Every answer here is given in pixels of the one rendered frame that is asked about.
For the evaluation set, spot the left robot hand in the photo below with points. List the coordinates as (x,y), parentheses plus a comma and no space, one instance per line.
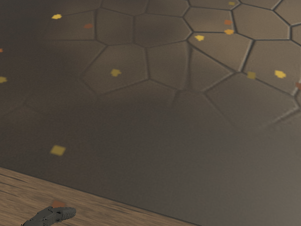
(49,215)

